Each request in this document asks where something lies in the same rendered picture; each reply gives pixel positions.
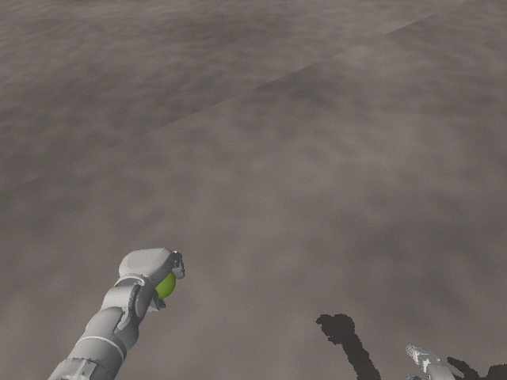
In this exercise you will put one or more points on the left robot arm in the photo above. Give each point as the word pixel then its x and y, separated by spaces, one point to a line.
pixel 110 333

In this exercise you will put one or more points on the left robot hand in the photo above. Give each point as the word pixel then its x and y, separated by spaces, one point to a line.
pixel 155 264

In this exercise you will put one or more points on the right robot hand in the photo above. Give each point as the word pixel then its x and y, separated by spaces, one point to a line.
pixel 429 363

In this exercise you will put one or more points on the ball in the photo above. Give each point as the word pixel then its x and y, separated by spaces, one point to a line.
pixel 166 287

